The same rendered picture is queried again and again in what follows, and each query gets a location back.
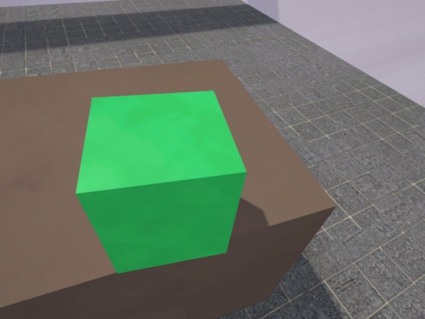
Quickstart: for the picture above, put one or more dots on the carton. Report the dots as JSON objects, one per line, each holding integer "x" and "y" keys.
{"x": 160, "y": 178}

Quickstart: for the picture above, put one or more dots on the pedestal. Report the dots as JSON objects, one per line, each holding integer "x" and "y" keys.
{"x": 52, "y": 263}

